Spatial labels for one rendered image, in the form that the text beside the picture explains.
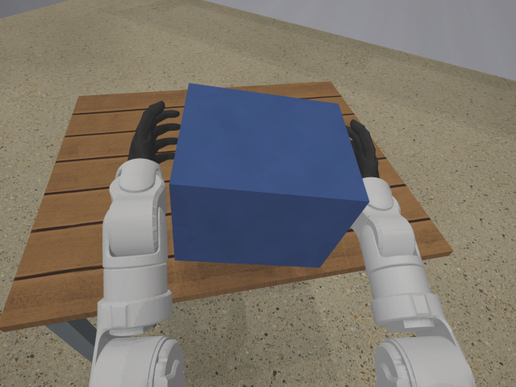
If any right robot forearm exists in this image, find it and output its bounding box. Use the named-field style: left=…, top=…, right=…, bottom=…
left=351, top=177, right=476, bottom=387

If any left robot forearm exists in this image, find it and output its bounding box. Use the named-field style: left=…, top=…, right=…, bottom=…
left=89, top=159, right=173, bottom=387

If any robot left upper arm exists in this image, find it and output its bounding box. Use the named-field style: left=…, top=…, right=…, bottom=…
left=90, top=335, right=185, bottom=387

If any carton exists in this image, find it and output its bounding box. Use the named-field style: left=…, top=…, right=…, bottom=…
left=169, top=83, right=369, bottom=268

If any robot right hand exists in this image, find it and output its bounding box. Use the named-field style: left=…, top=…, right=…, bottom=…
left=346, top=119, right=380, bottom=178

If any robot left hand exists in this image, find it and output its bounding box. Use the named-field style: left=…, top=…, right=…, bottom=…
left=127, top=101, right=181, bottom=164

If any table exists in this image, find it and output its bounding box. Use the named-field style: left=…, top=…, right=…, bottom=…
left=0, top=81, right=453, bottom=363

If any robot right upper arm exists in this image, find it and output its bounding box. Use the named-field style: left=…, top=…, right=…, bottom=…
left=375, top=335, right=474, bottom=387

